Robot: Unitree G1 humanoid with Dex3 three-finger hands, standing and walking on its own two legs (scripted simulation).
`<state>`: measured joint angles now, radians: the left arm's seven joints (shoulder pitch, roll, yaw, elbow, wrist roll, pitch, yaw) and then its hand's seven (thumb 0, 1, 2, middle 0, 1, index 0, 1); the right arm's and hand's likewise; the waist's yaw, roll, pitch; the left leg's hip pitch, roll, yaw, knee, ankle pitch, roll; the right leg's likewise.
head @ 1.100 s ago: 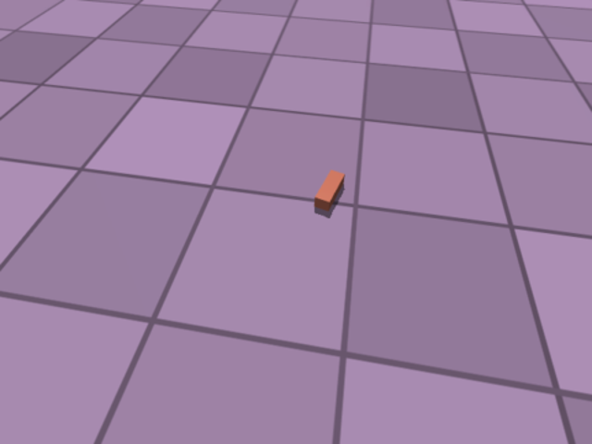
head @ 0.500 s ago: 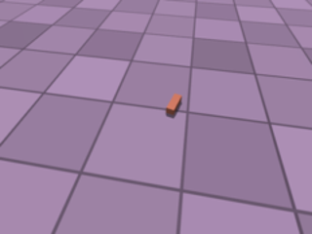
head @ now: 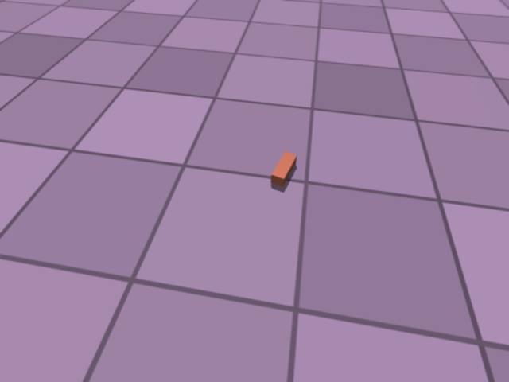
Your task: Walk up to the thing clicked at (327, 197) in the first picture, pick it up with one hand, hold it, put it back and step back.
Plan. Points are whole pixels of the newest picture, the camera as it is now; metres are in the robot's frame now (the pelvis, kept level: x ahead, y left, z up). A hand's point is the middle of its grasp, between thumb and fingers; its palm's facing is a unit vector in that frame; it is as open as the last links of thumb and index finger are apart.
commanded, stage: stand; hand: left
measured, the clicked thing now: (284, 168) +1.25 -0.20 -0.75
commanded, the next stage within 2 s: walk up in 0.02 s
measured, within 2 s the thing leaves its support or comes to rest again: neither
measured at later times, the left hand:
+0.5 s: hand out of the picture +0.11 +0.31 -0.18, palm faces +0.27 -0.91 -0.30, open 7.4 cm
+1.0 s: hand (162, 301) +0.29 +0.18 -0.15, palm faces +0.55 -0.75 -0.37, open 7.4 cm
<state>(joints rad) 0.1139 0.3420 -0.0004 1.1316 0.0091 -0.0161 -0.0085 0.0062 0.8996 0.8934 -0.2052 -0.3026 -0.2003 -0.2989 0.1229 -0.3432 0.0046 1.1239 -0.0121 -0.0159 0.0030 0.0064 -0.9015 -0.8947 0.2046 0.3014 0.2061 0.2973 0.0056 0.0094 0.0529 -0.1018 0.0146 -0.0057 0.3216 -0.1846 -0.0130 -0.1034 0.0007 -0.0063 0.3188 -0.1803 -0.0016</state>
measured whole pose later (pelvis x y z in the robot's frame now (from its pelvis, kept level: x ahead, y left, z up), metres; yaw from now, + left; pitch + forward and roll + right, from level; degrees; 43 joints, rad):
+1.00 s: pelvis +0.39 -0.09 -0.03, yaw +36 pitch +0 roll +2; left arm 0.22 0.40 0.08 0.76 0.05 0.03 -0.11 0.01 0.90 0.89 -0.20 -0.30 -0.20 -0.30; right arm 0.31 -0.51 -0.06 0.90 -0.01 -0.05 -0.09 0.01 -0.90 -0.89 0.21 0.30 0.21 0.30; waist 0.07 0.00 0.06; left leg -0.52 0.05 -0.02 1.26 -0.47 0.05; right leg -0.42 -0.10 -0.08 0.72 -0.30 0.00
